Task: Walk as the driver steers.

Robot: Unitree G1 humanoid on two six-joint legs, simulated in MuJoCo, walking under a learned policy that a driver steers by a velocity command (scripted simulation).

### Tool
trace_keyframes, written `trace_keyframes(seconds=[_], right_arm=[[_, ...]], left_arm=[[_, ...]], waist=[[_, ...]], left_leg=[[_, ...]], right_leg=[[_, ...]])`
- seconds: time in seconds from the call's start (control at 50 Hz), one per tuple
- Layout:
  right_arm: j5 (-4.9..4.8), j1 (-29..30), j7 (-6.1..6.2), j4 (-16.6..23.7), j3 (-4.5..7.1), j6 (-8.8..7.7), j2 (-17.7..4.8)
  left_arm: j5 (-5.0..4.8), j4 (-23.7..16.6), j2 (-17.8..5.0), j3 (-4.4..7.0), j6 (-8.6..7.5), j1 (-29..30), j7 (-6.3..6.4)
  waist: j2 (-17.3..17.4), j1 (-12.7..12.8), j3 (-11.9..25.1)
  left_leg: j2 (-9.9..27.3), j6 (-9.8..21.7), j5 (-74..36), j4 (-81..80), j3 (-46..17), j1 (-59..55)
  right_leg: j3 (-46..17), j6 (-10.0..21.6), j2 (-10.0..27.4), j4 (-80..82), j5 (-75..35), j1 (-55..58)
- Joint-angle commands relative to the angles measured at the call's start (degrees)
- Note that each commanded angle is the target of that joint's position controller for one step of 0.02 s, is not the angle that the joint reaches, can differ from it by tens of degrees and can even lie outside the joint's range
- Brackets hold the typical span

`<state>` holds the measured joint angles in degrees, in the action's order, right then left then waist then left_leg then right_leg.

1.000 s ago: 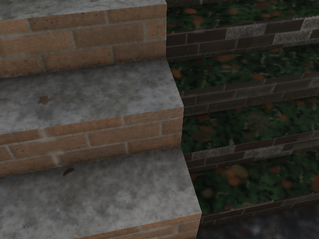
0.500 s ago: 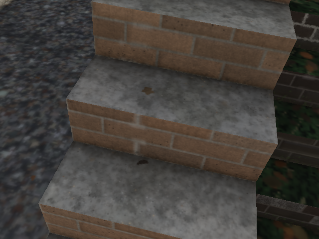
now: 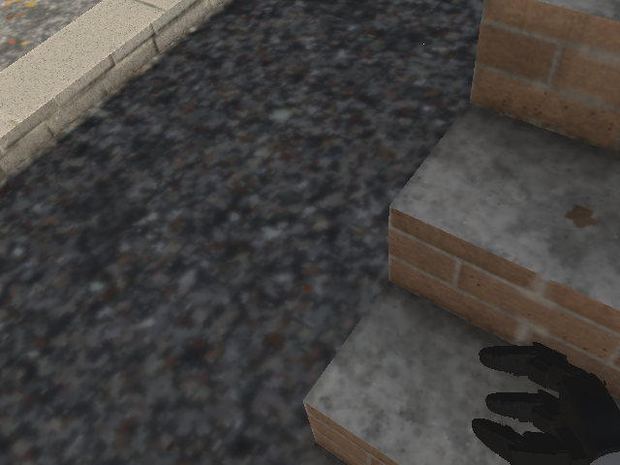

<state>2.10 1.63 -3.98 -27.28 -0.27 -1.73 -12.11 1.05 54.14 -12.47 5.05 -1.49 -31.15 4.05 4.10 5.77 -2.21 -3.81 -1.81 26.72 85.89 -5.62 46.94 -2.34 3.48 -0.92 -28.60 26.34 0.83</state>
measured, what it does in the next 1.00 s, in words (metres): climbs, turning right: left foot, then right foot 0.19 m higher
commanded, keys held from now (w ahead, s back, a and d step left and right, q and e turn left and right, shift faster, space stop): w+e+shift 1.00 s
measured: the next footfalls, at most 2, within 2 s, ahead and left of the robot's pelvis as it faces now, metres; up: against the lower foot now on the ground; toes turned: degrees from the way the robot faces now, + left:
left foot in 0.06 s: -0.03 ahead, +0.23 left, +0.00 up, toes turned +1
right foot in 0.34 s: +0.00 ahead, -0.07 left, +0.19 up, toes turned -1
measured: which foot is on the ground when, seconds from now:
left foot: up 0.00-0.04, down 0.06-0.34, up 0.36-0.58, down 0.60-0.88, up 0.90-1.00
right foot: down 0.00-0.04, up 0.06-0.32, down 0.34-0.58, up 0.60-0.92, down 0.94-1.00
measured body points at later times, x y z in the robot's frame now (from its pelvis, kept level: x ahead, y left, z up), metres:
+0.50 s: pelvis +0.13 -0.06 +0.13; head +0.18 -0.10 +0.58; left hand +0.41 +0.08 +0.05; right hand +0.16 -0.38 +0.01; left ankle +0.07 +0.16 -0.41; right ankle -0.04 -0.07 -0.53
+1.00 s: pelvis +0.28 -0.17 +0.33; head +0.30 -0.17 +0.78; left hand +0.47 +0.03 +0.20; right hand +0.46 -0.50 +0.36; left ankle +0.25 -0.02 -0.19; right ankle +0.27 -0.29 -0.34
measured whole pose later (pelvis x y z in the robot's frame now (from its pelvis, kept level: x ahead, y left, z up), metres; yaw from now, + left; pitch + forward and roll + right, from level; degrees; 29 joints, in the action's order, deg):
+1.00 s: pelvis +0.28 -0.17 +0.33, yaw -41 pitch +2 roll -4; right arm 2.4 10.9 -4.5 -30.5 -0.3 -4.0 -12.9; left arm 1.2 40.8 -12.4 3.0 3.6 -20.5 5.8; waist 2.0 11.9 2.7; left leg -3.5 -0.7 7.2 98.4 -2.7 33.3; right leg -12.0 14.3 -18.6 -58.1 23.4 -36.3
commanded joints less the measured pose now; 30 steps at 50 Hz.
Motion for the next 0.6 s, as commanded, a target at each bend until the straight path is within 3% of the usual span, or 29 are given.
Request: trace_keyframes(seconds=[0.02,0.04,0.06,0.08,0.1,0.12,0.14,0.16,0.18,0.2,0.22,0.24,0.28,0.3,0.32,0.34,0.36,0.38,0.4,0.42,0.44,0.46,0.48,0.5,0.52,0.54,0.56,0.58,0.6], right_arm=[[-2.52,-11.7,3.26,3.8,2.16,-3.77,-5.5],[-1.45,-18.1,4.52,-3.1,3.46,-1.90,-6.6],[1.32,-14.8,5.13,-6.4,3.53,0.72,-5.1],[4.84,-5.8,4.78,-5.3,2.88,0.53,-7.5],[4.39,-15.6,5.97,-8.3,4.36,0.73,-9.9],[2.78,-21.3,5.99,-11.2,4.46,0.71,-8.3],[2.56,-25.1,6.87,-13.5,5.41,-0.57,-9.0],[3.27,-25.7,7.25,-17.5,6.42,-2.59,-11.2],[2.20,-28.2,7.78,-20.3,5.89,-3.76,-10.3],[3.31,-32.8,8.53,-21.0,6.36,-4.78,-11.4],[3.47,-31.7,8.58,-22.9,6.62,-6.69,-11.2],[2.80,-30.5,8.21,-23.0,6.67,-8.01,-11.4],[2.38,-32.1,7.72,-25.1,6.65,-8.93,-10.5],[1.87,-25.0,7.24,-22.9,6.55,-9.29,-9.8],[0.56,-5.4,6.39,-16.6,7.08,-8.87,-12.1],[-2.57,4.1,6.17,-13.3,9.40,-7.81,-18.1],[-1.93,-6.9,4.79,-15.4,8.89,-5.67,-17.0],[-0.66,-5.6,0.93,-10.0,5.45,-4.73,-11.5],[0.73,1.6,-0.66,-6.1,2.85,-3.83,-9.7],[2.34,0.5,-0.81,-5.9,4.27,-2.77,-13.5],[3.58,3.4,-0.67,-5.4,4.61,-2.53,-15.9],[3.52,0.3,0.20,-3.6,4.37,-1.31,-16.7],[3.80,-2.2,1.21,-3.4,4.69,-0.70,-17.5],[4.41,4.8,2.24,-0.4,3.83,-0.96,-18.1],[4.76,13.2,2.17,2.7,2.44,-0.83,-15.6],[4.27,17.7,2.74,7.6,2.64,-1.59,-18.4],[1.60,1.7,2.06,7.5,0.79,-1.55,-16.5],[-4.14,-21.4,2.86,-2.0,2.46,-1.83,-14.6],[-7.95,-36.2,5.61,-13.4,4.08,1.13,-12.9]], left_arm=[[-1.64,-14.1,-14.0,3.43,-1.65,20.8,-1.27],[-3.14,-15.3,-14.3,3.32,-1.39,20.3,-2.46],[-5.67,-15.0,-13.4,3.54,-1.93,15.8,-1.60],[-7.77,-15.5,-9.3,2.46,-0.94,9.8,0.20],[-9.75,-21.9,-9.4,1.70,-0.32,14.3,0.74],[-9.77,-23.0,-8.3,0.88,-0.70,16.4,2.54],[-8.07,-26.6,-4.8,-0.83,-1.13,23.4,4.07],[-5.80,-29.0,0.1,-2.45,-0.82,25.5,3.89],[-3.38,-29.5,2.2,-3.55,-0.11,31.1,1.89],[-2.37,-31.3,0.4,-3.43,0.22,39.3,0.47],[-1.85,-31.1,2.2,-3.64,2.10,37.4,-0.13],[-0.20,-30.6,0.7,-3.40,2.96,38.0,-1.50],[-0.19,-30.4,0.7,-4.06,3.43,40.9,-4.18],[-0.64,-29.4,0.8,-4.83,3.37,36.7,-5.23],[-1.76,-26.5,-1.0,-4.89,3.23,25.2,-5.99],[-1.30,-22.5,-2.3,-3.87,3.76,11.6,-5.00],[-1.86,-17.6,-3.6,-1.77,4.49,17.4,-3.80],[-2.87,-18.1,-12.4,0.91,4.50,18.3,1.28],[-2.20,-20.6,-11.8,1.02,4.95,18.5,4.01],[-0.83,-22.0,-9.8,-0.21,4.56,18.4,4.54],[-1.25,-22.3,-9.1,-0.13,3.61,18.4,4.20],[-1.92,-21.6,-11.7,0.87,2.13,22.5,2.96],[-2.21,-20.0,-14.0,1.99,1.12,23.0,1.83],[-1.90,-15.6,-13.5,2.34,-0.11,11.5,1.12],[-1.22,-11.3,-9.9,1.74,-0.51,3.8,0.99],[0.88,-8.8,-10.5,2.21,-1.52,-0.8,1.35],[2.07,-13.8,-11.0,2.78,-1.94,17.9,0.85],[6.42,-18.0,-15.4,4.71,-2.36,27.0,1.09],[6.34,-20.2,-15.0,4.92,-2.93,36.1,0.17]], waist=[[-11.5,-18.0,10.4],[5.5,-17.2,8.8],[15.8,-14.0,0.7],[18.4,-6.0,0.7],[14.1,-11.0,20.7],[3.2,-13.5,31.1],[0.3,-16.0,31.2],[1.5,-13.0,27.5],[1.4,-12.3,21.9],[1.0,-16.9,20.5],[3.1,-13.8,20.9],[2.2,-12.2,21.2],[4.4,-10.7,21.2],[2.1,-5.5,23.0],[0.6,5.2,24.4],[-1.3,13.3,22.0],[-17.2,5.5,14.0],[-39.5,5.1,14.0],[-44.1,7.9,16.7],[-36.0,4.6,10.9],[-26.6,6.0,7.5],[-18.5,-0.3,3.6],[-14.1,-3.5,-0.7],[-15.0,3.1,-5.1],[-10.7,8.1,-5.0],[-19.6,9.3,-7.2],[-12.7,-7.6,-2.3],[1.3,-18.4,7.9],[14.5,-24.4,16.8]], left_leg=[[-0.6,-1.5,-33.2,-59.0,9.9,-48.7],[-2.0,-0.6,-53.3,-74.6,13.7,-59.0],[2.6,1.8,-63.1,-85.3,12.4,-62.5],[15.9,5.7,-98.3,-73.1,5.9,-76.2],[35.4,17.4,-137.6,-47.1,-6.1,-103.1],[40.8,21.7,-129.8,-46.4,-9.2,-112.1],[41.0,19.6,-116.0,-48.6,-9.2,-108.4],[40.8,15.9,-109.3,-50.3,-6.5,-100.0],[34.7,12.2,-105.4,-49.7,-2.5,-99.4],[34.6,12.7,-111.0,-49.4,-4.7,-102.6],[36.9,13.6,-101.7,-51.0,-7.5,-98.3],[35.5,14.0,-104.0,-50.7,-7.2,-102.0],[32.6,12.2,-114.0,-43.8,-3.9,-103.7],[28.9,8.0,-110.2,-39.4,0.7,-93.6],[23.8,3.9,-102.9,-35.8,7.3,-68.7],[19.7,0.0,-78.3,-26.4,3.4,-43.3],[11.1,-5.3,-9.4,-19.3,4.6,-9.5],[10.8,-8.9,5.6,-8.5,4.9,12.1],[8.4,-10.0,10.4,-2.9,4.6,14.2],[7.0,-9.7,12.3,4.2,4.2,18.8],[4.2,-8.1,10.7,14.2,5.8,16.1],[4.3,-7.5,5.0,9.6,4.7,13.2],[1.9,-6.2,3.9,10.8,8.0,16.9],[-1.3,-6.1,15.0,9.1,13.3,26.7],[-3.3,-4.7,19.2,2.7,13.6,19.7],[-4.2,-7.1,28.4,-7.2,15.2,19.7],[-6.1,-7.4,27.7,-52.7,16.0,-15.2],[1.5,-4.6,-10.3,-75.8,0.2,-44.2],[10.6,6.2,-55.0,-82.3,-2.3,-64.4]], right_leg=[[-4.1,0.5,-6.0,-18.4,-72.9,-25.1],[-3.2,-2.4,-5.2,-34.2,-59.3,-29.7],[2.2,-4.2,-11.0,-55.6,2.4,-42.8],[3.9,-6.5,-13.1,-79.8,29.3,-62.5],[3.2,-9.6,-8.6,-103.2,41.2,-79.4],[-2.0,-8.3,-5.7,-114.7,45.3,-90.6],[-6.8,-4.7,-3.1,-116.2,50.1,-93.7],[-10.7,0.4,-1.6,-121.4,52.0,-94.4],[-7.8,2.8,-0.9,-116.3,45.1,-97.2],[-8.0,2.2,-1.0,-113.1,44.0,-100.4],[-12.5,2.7,0.1,-114.6,45.2,-99.6],[-12.6,2.7,-0.6,-111.4,45.0,-101.8],[-11.6,2.3,-0.9,-90.8,46.5,-99.2],[-14.0,2.5,1.5,-63.9,38.9,-82.5],[-16.8,2.1,1.4,-29.2,25.2,-49.0],[-26.5,5.7,6.4,4.5,1.8,-19.0],[-24.8,6.3,5.1,5.7,-23.3,7.7],[-17.8,6.2,1.8,-16.3,-57.6,18.1],[-18.2,8.0,0.3,-19.5,-65.2,12.7],[-17.8,6.7,0.7,-16.9,-63.7,9.9],[-19.7,6.8,-0.3,-12.8,-64.7,0.7],[-18.8,3.5,-1.8,-8.1,-61.9,-4.3],[-17.7,1.3,-3.5,-3.5,-61.7,-0.8],[-17.4,-0.1,-7.1,2.0,-71.3,11.1],[-16.8,0.5,-9.8,13.0,-75.2,9.8],[-17.9,-4.5,-10.7,6.1,-92.6,11.7],[-12.5,-12.3,-15.1,-2.8,-112.3,-6.6],[-17.9,-10.8,-14.3,-28.0,-73.3,-17.8],[-8.6,-10.3,-17.6,-48.3,-8.9,-25.7]])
